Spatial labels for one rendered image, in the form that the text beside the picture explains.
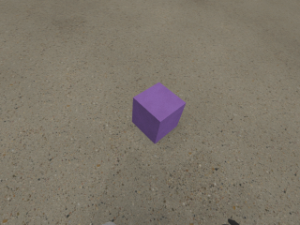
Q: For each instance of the carton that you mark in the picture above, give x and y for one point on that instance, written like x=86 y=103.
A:
x=157 y=111

